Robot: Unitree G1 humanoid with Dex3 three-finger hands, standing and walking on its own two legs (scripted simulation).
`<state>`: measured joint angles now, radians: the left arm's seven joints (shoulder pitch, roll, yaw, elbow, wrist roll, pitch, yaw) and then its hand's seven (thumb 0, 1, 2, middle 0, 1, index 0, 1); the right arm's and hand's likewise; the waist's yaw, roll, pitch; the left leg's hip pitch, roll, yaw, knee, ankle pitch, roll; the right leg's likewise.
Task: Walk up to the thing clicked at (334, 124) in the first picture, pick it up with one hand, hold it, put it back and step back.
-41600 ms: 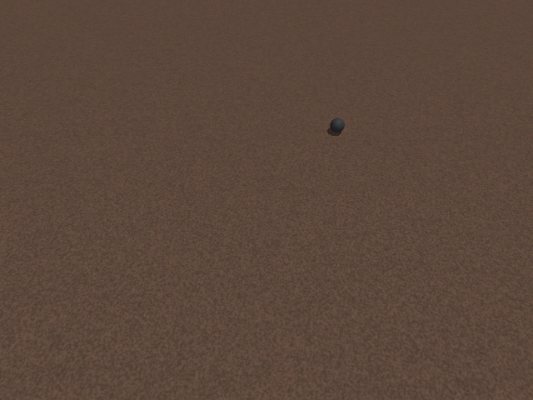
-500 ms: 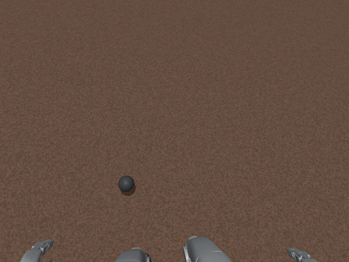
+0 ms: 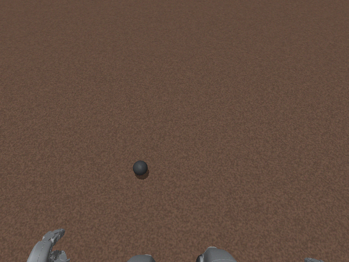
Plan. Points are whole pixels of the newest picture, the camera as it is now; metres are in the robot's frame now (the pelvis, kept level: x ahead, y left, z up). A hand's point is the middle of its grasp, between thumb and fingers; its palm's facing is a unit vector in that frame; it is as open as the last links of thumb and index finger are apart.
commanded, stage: step back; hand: left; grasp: from above
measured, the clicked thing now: (140, 167) +0.64 +0.21 -0.71
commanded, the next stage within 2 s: none
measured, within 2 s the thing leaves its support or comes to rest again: neither
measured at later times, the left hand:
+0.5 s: hand out of the picture -0.10 +0.24 -0.14, palm faces -0.06 -0.91 -0.41, open 7.4 cm
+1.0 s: hand out of the picture -0.23 +0.24 -0.14, palm faces +0.01 -0.92 -0.39, open 7.4 cm
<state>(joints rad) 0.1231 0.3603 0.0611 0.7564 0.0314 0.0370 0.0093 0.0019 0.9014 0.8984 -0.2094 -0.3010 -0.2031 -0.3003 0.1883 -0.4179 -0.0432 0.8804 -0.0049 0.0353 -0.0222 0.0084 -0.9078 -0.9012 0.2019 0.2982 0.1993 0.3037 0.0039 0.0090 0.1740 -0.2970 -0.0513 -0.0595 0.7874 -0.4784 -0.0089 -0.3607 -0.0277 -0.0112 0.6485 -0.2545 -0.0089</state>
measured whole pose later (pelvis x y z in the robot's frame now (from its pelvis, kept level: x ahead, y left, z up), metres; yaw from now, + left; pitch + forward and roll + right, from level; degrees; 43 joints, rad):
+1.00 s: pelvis -0.34 -0.03 +0.00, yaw +0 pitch -2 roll -1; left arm 0.13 0.39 0.07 0.83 0.01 0.06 0.02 0.00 0.90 0.90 -0.21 -0.30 -0.20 -0.30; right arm 0.15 -0.36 -0.03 0.86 -0.04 0.04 -0.01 0.01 -0.90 -0.90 0.21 0.30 0.20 0.30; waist 0.01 -0.01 0.16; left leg -0.34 0.01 -0.01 0.62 -0.24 0.02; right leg -0.42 0.08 0.10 1.12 -0.53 0.00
